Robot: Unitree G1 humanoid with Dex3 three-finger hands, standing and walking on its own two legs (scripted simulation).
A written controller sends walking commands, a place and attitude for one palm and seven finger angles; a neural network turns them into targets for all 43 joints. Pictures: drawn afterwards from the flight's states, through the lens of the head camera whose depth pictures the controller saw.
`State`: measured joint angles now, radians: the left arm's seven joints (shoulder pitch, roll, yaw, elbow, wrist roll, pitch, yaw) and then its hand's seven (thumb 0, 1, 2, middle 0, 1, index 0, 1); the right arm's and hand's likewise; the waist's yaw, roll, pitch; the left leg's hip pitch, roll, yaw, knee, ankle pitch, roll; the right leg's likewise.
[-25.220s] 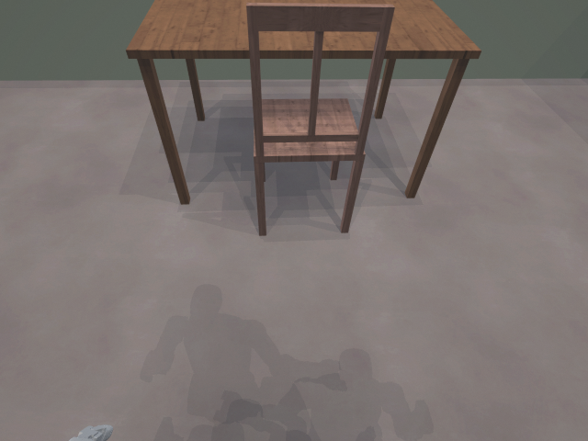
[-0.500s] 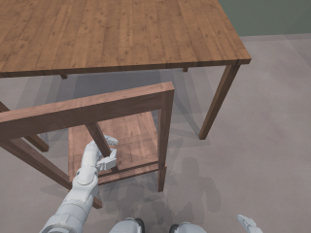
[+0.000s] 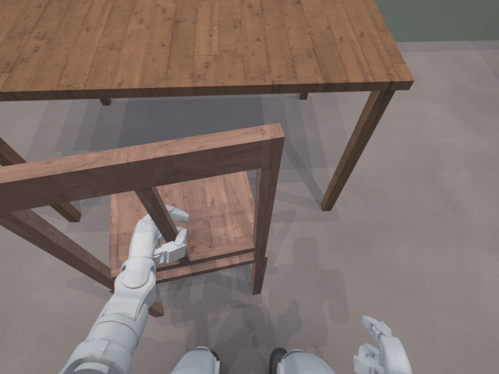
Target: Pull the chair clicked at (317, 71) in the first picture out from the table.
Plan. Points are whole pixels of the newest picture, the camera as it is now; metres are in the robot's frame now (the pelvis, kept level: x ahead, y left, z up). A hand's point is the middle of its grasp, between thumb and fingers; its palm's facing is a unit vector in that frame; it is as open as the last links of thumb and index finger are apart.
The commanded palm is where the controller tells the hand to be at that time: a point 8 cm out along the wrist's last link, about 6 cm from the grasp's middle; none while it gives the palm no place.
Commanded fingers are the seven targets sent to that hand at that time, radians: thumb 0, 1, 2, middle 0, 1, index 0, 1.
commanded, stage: step backward, pulling the chair out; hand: left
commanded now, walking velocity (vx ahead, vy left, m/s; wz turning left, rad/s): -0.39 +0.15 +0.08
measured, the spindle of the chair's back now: (168, 230) +0.36 +0.16 -0.06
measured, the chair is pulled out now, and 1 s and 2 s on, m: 0.17 0.31 0.55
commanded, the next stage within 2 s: stop walking, hand still on the chair in 1.80 s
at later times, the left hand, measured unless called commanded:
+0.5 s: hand (170, 280) +0.26 +0.14 -0.07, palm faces +0.00 -0.98 -0.17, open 5.4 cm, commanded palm +0.23 +0.19 -0.06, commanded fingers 0.00 0.90 0.90 -0.50 -1.45 -0.50 -1.45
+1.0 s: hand (167, 331) +0.19 +0.14 -0.06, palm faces +0.01 -0.98 -0.18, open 5.4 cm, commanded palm +0.15 +0.18 -0.06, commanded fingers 0.00 0.90 0.90 -0.50 -1.45 -0.50 -1.45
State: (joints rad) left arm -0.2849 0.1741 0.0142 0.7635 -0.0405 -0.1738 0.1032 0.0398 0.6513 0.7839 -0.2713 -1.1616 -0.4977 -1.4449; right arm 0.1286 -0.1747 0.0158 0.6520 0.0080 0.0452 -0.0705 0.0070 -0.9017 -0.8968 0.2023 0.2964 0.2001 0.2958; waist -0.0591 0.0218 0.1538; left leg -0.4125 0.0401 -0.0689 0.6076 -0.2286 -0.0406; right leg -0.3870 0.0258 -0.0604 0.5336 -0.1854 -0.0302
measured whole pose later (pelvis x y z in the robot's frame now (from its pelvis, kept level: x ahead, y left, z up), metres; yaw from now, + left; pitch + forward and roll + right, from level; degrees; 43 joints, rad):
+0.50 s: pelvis -0.06 +0.01 +0.00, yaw +3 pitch +2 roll -1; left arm -0.31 0.15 -0.02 0.78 -0.03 -0.18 0.11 0.04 0.66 0.80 -0.26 -1.18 -0.50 -1.45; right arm 0.14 -0.20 0.01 0.67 0.02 0.06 -0.10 0.01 -0.90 -0.90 0.20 0.30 0.20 0.30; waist -0.08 0.02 0.15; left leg -0.42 0.03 -0.04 0.71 -0.39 -0.04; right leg -0.43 -0.02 -0.07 0.55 -0.16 0.00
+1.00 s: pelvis -0.15 +0.01 +0.00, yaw +1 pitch +2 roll -1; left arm -0.29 0.16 0.04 0.79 -0.03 -0.21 0.10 0.04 0.66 0.78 -0.27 -1.16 -0.50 -1.45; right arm 0.14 -0.24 -0.01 0.70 0.01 0.04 -0.09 0.01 -0.90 -0.90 0.20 0.30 0.20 0.30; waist -0.09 0.02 0.16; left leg -0.45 0.01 -0.06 0.80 -0.42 -0.04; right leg -0.37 -0.01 -0.02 0.54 -0.21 0.01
